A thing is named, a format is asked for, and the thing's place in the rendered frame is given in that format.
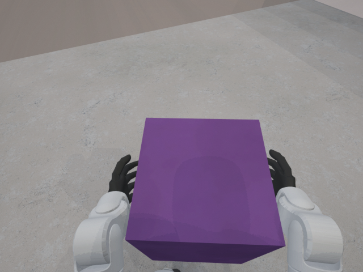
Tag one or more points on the right robot forearm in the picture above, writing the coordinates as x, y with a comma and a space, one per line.
315, 242

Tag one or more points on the carton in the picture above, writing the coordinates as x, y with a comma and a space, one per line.
203, 192

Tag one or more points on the right robot hand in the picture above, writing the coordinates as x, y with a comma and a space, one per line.
282, 173

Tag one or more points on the left robot forearm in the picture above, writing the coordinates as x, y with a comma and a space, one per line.
98, 240

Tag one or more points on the left robot hand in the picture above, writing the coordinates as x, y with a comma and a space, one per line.
120, 178

